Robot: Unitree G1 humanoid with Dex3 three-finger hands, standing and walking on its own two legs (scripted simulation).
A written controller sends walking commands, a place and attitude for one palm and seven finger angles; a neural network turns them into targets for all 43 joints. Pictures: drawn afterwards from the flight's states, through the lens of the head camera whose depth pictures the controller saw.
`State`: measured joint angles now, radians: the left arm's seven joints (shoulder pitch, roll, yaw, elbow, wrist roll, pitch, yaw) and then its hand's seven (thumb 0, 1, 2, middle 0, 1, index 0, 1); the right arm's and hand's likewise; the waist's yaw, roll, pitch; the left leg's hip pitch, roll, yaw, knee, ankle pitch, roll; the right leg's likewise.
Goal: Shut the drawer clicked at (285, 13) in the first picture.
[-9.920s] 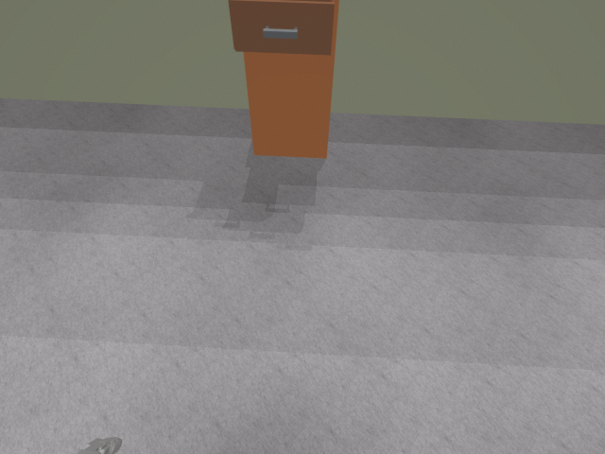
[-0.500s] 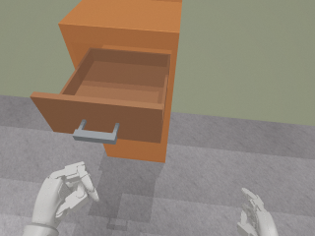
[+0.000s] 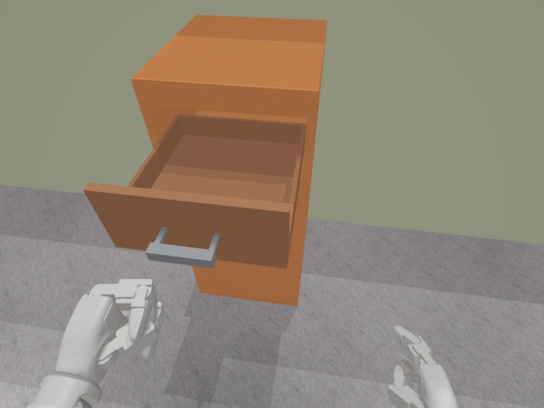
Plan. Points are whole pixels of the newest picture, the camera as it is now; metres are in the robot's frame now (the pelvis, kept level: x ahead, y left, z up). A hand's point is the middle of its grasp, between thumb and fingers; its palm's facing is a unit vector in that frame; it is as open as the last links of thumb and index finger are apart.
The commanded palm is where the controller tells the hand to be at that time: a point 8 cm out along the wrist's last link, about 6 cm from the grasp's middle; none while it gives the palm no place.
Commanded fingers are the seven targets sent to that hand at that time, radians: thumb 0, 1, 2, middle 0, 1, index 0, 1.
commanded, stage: raise the hand and make a fist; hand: left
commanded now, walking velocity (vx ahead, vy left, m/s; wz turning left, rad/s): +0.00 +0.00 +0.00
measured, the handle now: (185, 245) +0.37 +0.19 +0.02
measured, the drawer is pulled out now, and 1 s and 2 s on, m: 0.28 0.28 0.28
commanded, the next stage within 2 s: bring the fist close to the handle in 0.32 s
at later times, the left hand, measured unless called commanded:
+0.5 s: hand (154, 330) +0.18 +0.16 +0.11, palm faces -0.02 -1.00 -0.09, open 3.3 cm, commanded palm +0.16 +0.21 +0.11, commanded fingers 0.00 0.90 0.90 -1.40 -1.60 -1.40 -1.60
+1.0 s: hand (179, 313) +0.23 +0.15 +0.06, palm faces -0.07 -1.00 -0.05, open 3.3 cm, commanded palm +0.21 +0.21 +0.06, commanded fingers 0.00 0.90 0.90 -1.40 -1.60 -1.40 -1.60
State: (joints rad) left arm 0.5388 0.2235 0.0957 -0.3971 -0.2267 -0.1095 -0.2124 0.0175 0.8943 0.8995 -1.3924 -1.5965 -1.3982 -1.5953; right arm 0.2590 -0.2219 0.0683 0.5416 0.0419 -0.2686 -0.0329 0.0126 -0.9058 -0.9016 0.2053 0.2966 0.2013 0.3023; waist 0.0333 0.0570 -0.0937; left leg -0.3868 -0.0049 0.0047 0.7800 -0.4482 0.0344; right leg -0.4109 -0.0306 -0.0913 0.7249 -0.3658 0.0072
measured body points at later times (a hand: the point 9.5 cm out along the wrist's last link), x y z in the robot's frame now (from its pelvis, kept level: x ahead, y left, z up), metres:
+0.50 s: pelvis +0.00 -0.02 +0.01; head -0.01 -0.04 +0.46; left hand +0.18 +0.21 +0.12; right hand +0.18 -0.24 -0.05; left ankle -0.03 +0.09 -0.71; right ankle +0.01 -0.13 -0.71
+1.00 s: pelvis -0.01 -0.01 -0.01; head +0.02 -0.02 +0.44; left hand +0.23 +0.21 +0.07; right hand +0.15 -0.25 -0.08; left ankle -0.03 +0.09 -0.71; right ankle +0.01 -0.13 -0.71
